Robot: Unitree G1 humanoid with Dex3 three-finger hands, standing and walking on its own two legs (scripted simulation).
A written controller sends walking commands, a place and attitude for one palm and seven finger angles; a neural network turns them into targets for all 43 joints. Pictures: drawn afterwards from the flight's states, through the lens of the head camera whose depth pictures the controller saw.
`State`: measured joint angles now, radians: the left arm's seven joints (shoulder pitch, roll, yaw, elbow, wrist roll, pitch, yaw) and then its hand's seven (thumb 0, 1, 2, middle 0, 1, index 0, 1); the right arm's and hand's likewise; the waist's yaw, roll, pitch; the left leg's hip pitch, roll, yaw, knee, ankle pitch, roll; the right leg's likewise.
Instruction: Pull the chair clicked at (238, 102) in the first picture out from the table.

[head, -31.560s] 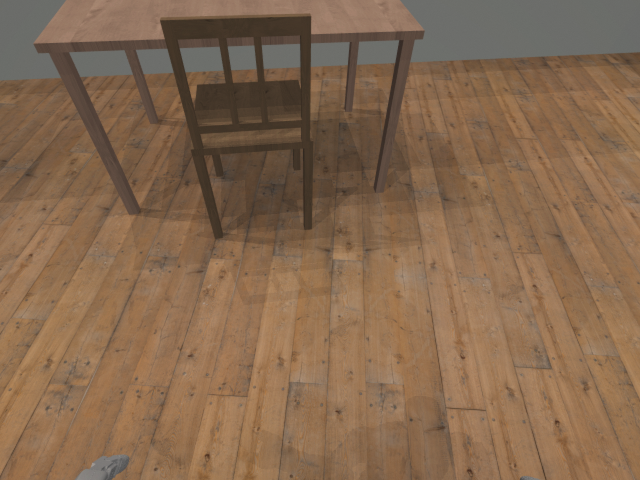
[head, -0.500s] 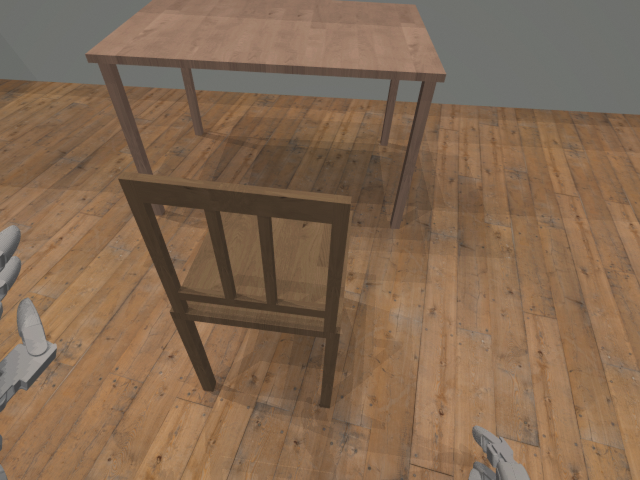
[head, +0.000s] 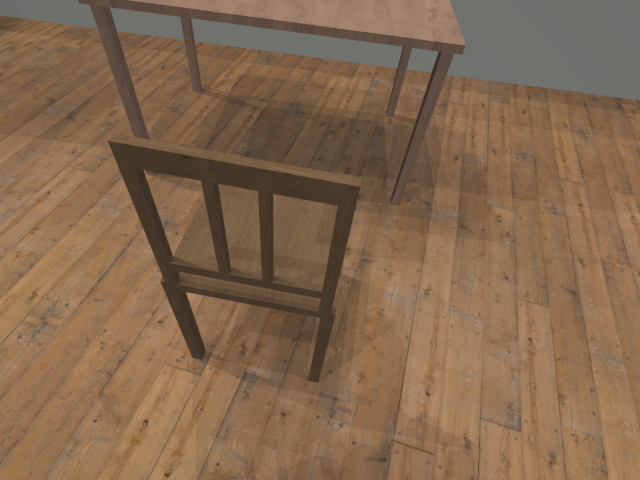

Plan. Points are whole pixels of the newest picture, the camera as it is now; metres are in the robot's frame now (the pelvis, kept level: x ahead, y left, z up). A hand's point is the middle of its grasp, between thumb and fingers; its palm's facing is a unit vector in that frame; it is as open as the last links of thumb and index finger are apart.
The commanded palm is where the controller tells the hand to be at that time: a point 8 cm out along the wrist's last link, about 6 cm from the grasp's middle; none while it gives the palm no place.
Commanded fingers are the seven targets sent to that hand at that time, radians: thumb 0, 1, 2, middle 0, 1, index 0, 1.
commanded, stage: let the arm hang, fingers relaxed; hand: left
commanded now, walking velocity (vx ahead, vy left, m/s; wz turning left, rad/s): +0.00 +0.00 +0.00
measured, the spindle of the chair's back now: (218, 230) +0.54 +0.22 -0.10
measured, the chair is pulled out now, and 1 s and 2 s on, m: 0.64 0.64 0.64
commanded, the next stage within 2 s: look to check the result in 0.74 s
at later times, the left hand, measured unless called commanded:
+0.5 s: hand out of the picture -0.02 +0.15 -0.17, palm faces +0.03 -0.98 -0.18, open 7.3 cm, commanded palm none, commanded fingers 0.00 0.90 0.90 -0.20 -0.30 -0.20 -0.30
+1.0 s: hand out of the picture +0.01 +0.14 -0.17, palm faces +0.05 -0.98 -0.18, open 7.3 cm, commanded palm none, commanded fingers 0.00 0.90 0.90 -0.20 -0.30 -0.20 -0.30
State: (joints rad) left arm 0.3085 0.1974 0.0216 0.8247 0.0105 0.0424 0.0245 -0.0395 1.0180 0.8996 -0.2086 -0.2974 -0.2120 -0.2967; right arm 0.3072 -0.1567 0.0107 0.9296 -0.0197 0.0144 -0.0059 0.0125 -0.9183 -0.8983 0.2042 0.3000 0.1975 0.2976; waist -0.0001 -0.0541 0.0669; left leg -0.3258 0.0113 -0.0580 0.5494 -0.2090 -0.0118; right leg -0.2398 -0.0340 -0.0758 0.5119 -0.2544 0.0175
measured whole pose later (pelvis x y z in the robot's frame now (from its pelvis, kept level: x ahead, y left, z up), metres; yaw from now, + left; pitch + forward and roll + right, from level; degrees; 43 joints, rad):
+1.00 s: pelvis +0.01 -0.02 +0.00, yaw +0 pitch -1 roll +0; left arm 0.33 0.13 0.01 1.05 0.00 0.01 0.03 0.00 0.91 0.90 -0.20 -0.30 -0.20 -0.30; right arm 0.35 -0.11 -0.01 1.06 -0.01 0.00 -0.03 0.01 -0.91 -0.90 0.20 0.30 0.19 0.30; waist 0.00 0.02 0.05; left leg -0.27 0.03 -0.06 0.50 -0.21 -0.04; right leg -0.21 -0.02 -0.08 0.50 -0.28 -0.01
